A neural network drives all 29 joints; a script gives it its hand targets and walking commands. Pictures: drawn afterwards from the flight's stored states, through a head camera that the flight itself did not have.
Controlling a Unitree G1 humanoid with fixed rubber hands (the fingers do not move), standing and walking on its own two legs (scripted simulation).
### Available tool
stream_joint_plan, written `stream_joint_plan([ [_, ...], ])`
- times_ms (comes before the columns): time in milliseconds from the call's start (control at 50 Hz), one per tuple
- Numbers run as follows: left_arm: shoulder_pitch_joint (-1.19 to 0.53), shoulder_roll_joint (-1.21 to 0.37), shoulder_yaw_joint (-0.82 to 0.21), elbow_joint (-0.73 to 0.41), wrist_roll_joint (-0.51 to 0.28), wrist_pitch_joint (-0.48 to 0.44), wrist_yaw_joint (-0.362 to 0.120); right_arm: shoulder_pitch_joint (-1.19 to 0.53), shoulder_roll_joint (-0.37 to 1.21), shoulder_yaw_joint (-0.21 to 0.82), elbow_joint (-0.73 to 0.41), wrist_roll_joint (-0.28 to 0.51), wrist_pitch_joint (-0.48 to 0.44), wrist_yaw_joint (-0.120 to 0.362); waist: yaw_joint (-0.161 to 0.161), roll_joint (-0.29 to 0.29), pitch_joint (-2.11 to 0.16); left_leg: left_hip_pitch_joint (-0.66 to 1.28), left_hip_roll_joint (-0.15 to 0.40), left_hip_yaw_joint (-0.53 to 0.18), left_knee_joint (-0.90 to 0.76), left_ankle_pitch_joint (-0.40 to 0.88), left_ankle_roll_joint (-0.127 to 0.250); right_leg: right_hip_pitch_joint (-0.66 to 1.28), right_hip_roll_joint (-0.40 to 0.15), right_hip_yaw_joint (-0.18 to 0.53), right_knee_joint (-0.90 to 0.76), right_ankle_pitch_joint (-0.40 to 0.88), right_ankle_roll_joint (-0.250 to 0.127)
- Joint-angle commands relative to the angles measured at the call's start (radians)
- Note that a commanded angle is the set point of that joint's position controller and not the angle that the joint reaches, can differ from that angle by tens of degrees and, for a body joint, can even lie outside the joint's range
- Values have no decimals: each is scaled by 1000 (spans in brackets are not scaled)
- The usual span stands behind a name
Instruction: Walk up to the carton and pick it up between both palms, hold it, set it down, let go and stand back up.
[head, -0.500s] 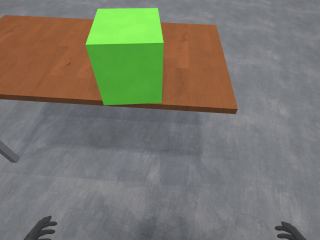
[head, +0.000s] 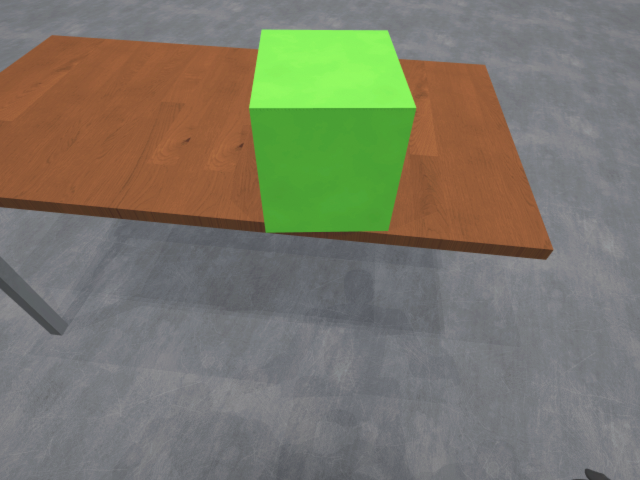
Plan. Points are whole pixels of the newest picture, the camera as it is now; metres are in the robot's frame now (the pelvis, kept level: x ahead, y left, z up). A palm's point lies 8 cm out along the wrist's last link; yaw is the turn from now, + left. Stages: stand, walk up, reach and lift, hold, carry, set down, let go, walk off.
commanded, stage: walk up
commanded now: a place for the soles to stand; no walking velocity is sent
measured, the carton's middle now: (326, 132) +0.67 +0.01 +0.07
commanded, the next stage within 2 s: none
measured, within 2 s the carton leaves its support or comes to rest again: neither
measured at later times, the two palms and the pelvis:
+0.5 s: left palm (61, 470) +0.17 +0.32 -0.07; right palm (607, 469) +0.17 -0.35 -0.08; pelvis +0.11 -0.01 +0.01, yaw +0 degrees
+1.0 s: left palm (38, 401) +0.25 +0.40 -0.08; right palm (529, 382) +0.27 -0.28 -0.06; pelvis +0.19 +0.06 +0.01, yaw +1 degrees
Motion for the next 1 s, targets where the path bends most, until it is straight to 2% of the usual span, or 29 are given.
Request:
stream_joint_plan([
  [0, -69, 187, 10, -119, -39, -2, 25, 157, -326, -92, -16, -32, -34, -43, -66, 139, -70, 177, 292, -572, -446, -251, 160, -435, 93, 148, 369, -69, -47],
  [20, -63, 206, 22, -112, -49, -4, 15, 106, -278, -75, -19, -32, -34, -46, -33, 96, 7, 146, 222, -446, -412, -188, 121, -429, 63, 132, 338, 45, -44],
  [60, 6, 193, 30, -77, -43, -6, 3, 108, -204, -54, -48, -28, -46, -48, -13, 144, -45, 235, 154, -315, -347, 111, 124, -403, 48, 49, 273, 123, -8],
  [100, -5, 181, 38, -75, -36, -3, -5, 161, -181, -47, -45, -21, -53, -48, -23, 105, -89, 269, 160, -268, -323, 259, 168, -366, 68, 40, 234, 147, 16],
  [140, -55, 170, 28, -100, -32, -11, -5, 193, -192, -47, -59, -19, -52, -50, -34, 137, -134, 329, 161, -228, -279, 413, 201, -383, 58, -10, 145, 120, 23],
  [180, -143, 147, 19, -133, -32, -10, -5, 257, -194, -45, -55, -23, -47, -56, -74, 121, -89, 328, 156, -207, -277, 478, 187, -423, 73, -32, 51, 122, 23],
  [240, -153, 152, 12, -133, -31, -5, -3, 244, -219, -56, -69, -32, -31, -53, -87, 179, -97, 332, 158, -209, -310, 421, 158, -384, 94, -96, -20, 173, 23],
  [280, -87, 142, 13, -98, -29, -18, -1, 184, -190, -41, -92, -30, -26, -46, -41, 165, -123, 252, 156, -150, -265, 438, 202, -265, 101, -107, -88, 202, 11],
  [320, -49, 138, 16, -77, -37, -26, 7, 149, -185, -37, -106, -36, -21, -39, -21, 180, -146, 199, 136, -128, -224, 440, 189, -143, 123, -122, -154, 215, 10],
  [360, 91, 135, 31, -31, -29, -40, 25, 118, -172, -30, -118, -18, -17, -36, 61, 81, -239, 141, 115, -67, -18, 461, 166, 108, 157, -147, -342, 358, -1],
  [380, 183, 185, 47, -13, -32, -45, 33, 106, -152, -23, -125, -19, -14, -34, 108, 4, -292, 75, 69, -9, 133, 385, 133, 244, 132, -115, -350, 413, -19],
  [400, 255, 237, 64, -9, -25, -51, 39, 136, -111, -11, -132, -17, -14, -32, 136, -67, -309, -114, 6, -41, 286, 203, 103, 393, -2, 146, -371, 278, -69],
  [420, 253, 306, 82, -37, -23, -53, 42, 175, -89, 5, -144, -15, -10, -32, 105, -202, -303, -299, -67, 17, 420, -275, 63, 449, -251, 540, -438, 152, -175],
  [440, 161, 321, 80, -59, -37, -52, 42, 136, -183, -21, -110, -34, 6, -37, 79, -61, -194, -352, -27, -31, 516, -308, 58, 299, -331, 679, -533, -118, -257],
  [480, 56, 290, 61, -79, -43, -54, 38, 114, -200, -28, -72, -32, 22, -26, 38, -35, 40, -333, 23, -53, 504, -251, 47, 2, -272, 573, -600, -280, -247],
  [540, 62, 254, 55, -90, -27, -60, 35, 98, -165, -25, -50, -28, 11, -3, 12, -94, 134, -215, 50, 16, 367, -75, 30, -193, -115, 324, -629, -157, -173],
  [600, 103, 247, 66, -113, -20, -62, 25, 88, -144, -26, -47, -27, 0, 13, 36, -143, -36, -174, 52, 76, 202, -80, 3, -11, -91, 227, -564, 31, -185],
  [640, 113, 266, 65, -116, -26, -50, 17, 48, -138, -28, -59, -34, -3, 13, 43, -198, -67, -129, 60, 87, 81, -136, -3, 4, -82, 190, -530, -18, -181],
  [680, 133, 289, 72, -118, -26, -41, 17, 0, -132, -34, -62, -39, -4, 9, 60, -174, -61, -74, 54, 94, -37, -165, 10, -5, -116, 207, -487, 36, -191],
  [720, 72, 281, 58, -136, -35, -36, 21, 88, -132, -43, -37, -53, -11, -3, -6, -130, -104, 79, 50, 112, -187, -14, 34, -60, -126, 155, -365, 169, -156],
  [740, 65, 241, 43, -142, -32, -29, 22, 169, -150, -52, -10, -60, -18, -13, -46, -73, -160, 194, 24, 107, -253, 10, 44, -80, -81, 125, -239, 203, -117],
  [760, 119, 180, 20, -139, -32, -24, 27, 186, -187, -65, 5, -70, -22, -26, -38, 63, -184, 269, 9, 28, -258, -52, 59, -165, 2, 68, -85, 166, -72],
  [780, 155, 126, -9, -132, -38, -18, 34, 185, -245, -83, -10, -90, -17, -32, -45, 216, -178, 305, 149, -219, -317, -245, 100, -325, 104, 25, 74, -20, -44],
  [800, 127, 111, -10, -130, -37, -13, 44, 142, -274, -77, -33, -75, -17, -37, -39, 251, -94, 218, 284, -466, -432, -384, 148, -452, 169, -1, 208, -133, -16],
  [820, 112, 196, 9, -92, -33, 0, 55, 105, -299, -86, -45, -64, -13, -35, -47, 194, -55, 68, 307, -510, -513, -634, 179, -402, 119, 69, 249, -112, -14],
  [840, 73, 222, 18, -75, -43, -3, 50, 59, -274, -65, -44, -56, -7, -34, -34, 147, 55, -28, 278, -463, -514, -571, 201, -382, 104, 60, 267, -68, -21],
  [880, 128, 209, 20, -46, -47, -11, 33, 23, -181, -46, -66, -55, -4, -30, -6, 154, 12, 58, 162, -263, -409, -276, 207, -346, 93, 29, 185, 30, 6],
  [900, 147, 191, 25, -51, -38, -15, 30, 63, -187, -50, -65, -44, -9, -32, -7, 190, -43, 119, 169, -241, -375, -135, 211, -322, 78, 14, 154, 46, 7],
  [980, 82, 150, 2, -79, -33, -25, 34, 133, -177, -41, -59, -41, -2, -39, -44, 175, -126, 236, 194, -153, -240, 353, 257, -284, 110, -75, -17, 15, 41],
])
